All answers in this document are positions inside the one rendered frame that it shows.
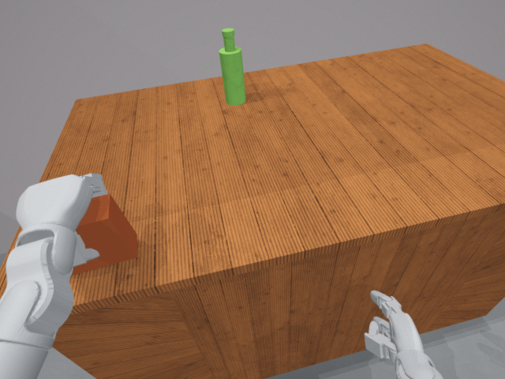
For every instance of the table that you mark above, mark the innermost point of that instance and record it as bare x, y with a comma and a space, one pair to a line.
262, 228

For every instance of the sponge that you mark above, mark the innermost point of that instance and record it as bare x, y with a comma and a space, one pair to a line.
105, 228

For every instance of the robot right forearm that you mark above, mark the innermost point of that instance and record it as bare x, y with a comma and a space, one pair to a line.
413, 364

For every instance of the robot right hand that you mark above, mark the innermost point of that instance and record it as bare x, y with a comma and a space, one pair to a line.
386, 340

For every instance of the robot left forearm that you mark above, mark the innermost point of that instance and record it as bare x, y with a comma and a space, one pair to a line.
38, 298

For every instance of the robot left hand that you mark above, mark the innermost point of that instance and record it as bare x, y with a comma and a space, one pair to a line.
62, 201

